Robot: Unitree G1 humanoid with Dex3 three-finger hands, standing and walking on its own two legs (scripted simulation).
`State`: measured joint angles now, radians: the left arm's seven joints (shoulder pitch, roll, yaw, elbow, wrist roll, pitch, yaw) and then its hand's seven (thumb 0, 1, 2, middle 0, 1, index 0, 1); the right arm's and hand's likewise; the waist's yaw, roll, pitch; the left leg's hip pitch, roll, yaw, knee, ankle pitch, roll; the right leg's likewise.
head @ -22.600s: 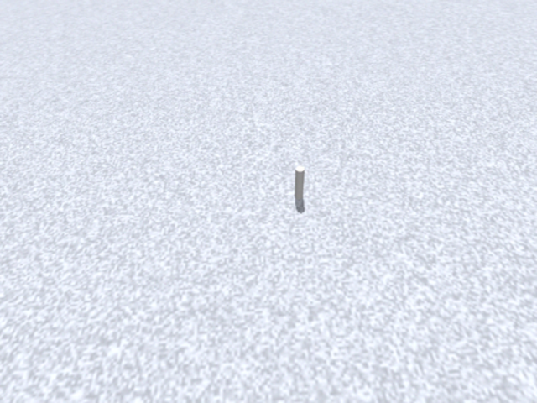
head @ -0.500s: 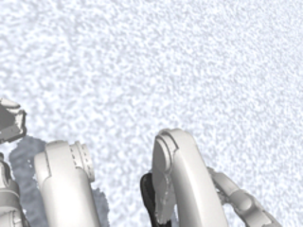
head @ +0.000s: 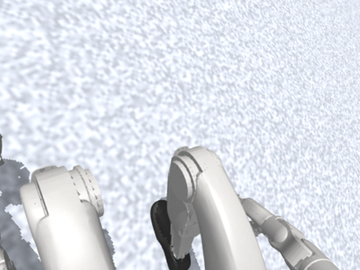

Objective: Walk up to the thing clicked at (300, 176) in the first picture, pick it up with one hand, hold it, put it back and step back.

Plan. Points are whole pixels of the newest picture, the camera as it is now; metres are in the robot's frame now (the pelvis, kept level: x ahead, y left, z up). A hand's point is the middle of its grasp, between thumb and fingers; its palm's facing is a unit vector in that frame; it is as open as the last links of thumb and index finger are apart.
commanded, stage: lower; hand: left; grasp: from the side
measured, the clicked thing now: out of the picture +0.38 +0.32 -0.16
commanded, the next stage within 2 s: loosen in 0.66 s
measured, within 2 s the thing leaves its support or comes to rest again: rests again in 0.46 s
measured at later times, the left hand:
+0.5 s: hand out of the picture +0.38 +0.30 -0.17, palm faces +0.33 -0.94 +0.02, open 5.3 cm
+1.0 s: hand out of the picture +0.38 +0.30 -0.18, palm faces +0.35 -0.94 +0.02, open 5.8 cm
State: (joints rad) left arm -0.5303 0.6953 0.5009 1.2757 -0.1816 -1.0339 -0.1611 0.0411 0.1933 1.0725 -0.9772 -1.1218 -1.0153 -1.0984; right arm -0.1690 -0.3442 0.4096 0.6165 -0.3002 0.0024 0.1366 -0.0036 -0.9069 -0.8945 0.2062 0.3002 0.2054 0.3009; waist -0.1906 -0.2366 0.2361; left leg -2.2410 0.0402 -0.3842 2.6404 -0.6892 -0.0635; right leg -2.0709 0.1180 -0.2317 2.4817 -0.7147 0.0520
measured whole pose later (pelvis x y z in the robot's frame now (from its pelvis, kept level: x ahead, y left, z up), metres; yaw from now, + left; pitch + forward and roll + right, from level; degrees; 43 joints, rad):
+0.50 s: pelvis +0.00 +0.01 +0.00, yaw -1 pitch +12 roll -16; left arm -0.52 0.74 0.49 1.32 -0.18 -1.08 -0.12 0.04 0.19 1.07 -0.98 -1.12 -1.02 -1.10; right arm -0.18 -0.36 0.46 0.59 -0.32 -0.01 0.14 0.00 -0.90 -0.89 0.21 0.30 0.21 0.30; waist -0.19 -0.27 0.27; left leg -2.24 0.04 -0.42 2.67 -0.69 -0.05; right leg -2.05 0.13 -0.25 2.47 -0.70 0.06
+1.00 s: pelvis -0.01 +0.01 +0.00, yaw -2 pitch +10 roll -17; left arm -0.50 0.75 0.48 1.33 -0.18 -1.12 -0.08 0.02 0.18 0.88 -0.99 -0.99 -1.01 -0.97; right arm -0.20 -0.36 0.49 0.57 -0.33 -0.01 0.15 -0.01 -0.90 -0.89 0.21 0.30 0.21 0.30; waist -0.19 -0.28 0.28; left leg -2.23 0.04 -0.43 2.68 -0.69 -0.03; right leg -2.03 0.15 -0.26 2.46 -0.69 0.07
